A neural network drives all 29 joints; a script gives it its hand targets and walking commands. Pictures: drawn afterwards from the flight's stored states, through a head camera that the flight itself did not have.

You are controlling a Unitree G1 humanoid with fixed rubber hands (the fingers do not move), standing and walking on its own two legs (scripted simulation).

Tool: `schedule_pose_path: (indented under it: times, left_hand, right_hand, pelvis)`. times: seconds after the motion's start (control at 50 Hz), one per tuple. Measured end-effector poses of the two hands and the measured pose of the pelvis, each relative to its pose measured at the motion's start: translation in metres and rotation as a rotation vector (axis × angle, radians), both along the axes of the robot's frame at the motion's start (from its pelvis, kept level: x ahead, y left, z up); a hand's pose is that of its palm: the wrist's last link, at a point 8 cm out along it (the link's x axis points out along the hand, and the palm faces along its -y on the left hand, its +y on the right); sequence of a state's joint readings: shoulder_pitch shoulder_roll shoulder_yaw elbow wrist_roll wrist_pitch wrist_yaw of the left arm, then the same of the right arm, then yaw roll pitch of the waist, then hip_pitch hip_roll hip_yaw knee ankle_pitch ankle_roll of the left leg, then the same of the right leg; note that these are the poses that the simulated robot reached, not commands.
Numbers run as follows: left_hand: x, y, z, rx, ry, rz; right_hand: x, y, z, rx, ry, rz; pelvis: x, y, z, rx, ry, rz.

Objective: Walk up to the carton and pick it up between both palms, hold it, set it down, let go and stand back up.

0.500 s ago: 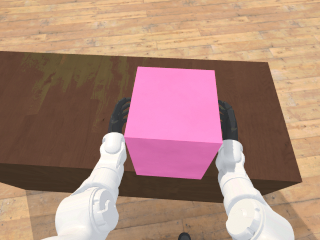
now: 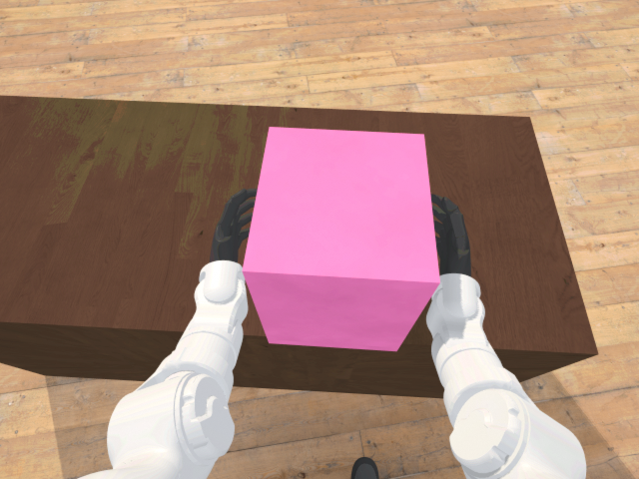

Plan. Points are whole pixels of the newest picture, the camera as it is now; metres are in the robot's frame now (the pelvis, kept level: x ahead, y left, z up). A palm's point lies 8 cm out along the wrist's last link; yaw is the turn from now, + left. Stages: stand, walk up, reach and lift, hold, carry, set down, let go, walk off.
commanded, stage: set down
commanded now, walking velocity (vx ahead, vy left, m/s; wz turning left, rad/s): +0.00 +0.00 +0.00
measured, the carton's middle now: (338, 249) +0.44 -0.03 -0.05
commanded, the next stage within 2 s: none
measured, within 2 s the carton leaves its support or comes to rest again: neither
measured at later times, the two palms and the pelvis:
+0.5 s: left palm (229, 239) +0.44 +0.12 -0.01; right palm (451, 259) +0.39 -0.17 -0.01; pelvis -0.01 +0.01 -0.01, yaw -2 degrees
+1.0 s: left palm (189, 217) +0.45 +0.16 +0.03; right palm (526, 225) +0.41 -0.25 +0.04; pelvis -0.01 +0.01 -0.02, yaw -4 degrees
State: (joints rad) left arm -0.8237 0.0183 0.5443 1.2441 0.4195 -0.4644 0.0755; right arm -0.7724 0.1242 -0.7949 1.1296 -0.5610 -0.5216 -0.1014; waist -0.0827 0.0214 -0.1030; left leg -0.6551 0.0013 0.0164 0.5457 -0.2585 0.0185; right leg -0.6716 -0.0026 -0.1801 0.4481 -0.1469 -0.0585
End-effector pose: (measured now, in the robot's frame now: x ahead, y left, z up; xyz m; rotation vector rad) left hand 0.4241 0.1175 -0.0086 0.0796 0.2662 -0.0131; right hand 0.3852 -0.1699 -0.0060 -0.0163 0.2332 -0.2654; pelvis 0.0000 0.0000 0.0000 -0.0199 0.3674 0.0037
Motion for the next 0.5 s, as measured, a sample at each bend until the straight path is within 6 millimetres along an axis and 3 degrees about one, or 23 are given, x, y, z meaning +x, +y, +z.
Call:
schedule_pose_path:
  times: [0.5]
  left_hand:
    - [0.018,0.0,-0.003,0.003,0.044,-0.023]
  right_hand:
    - [0.005,-0.002,-0.006,0.044,0.044,0.007]
  pelvis:
    - [-0.012,0.011,-0.014,0.001,0.052,-0.043]
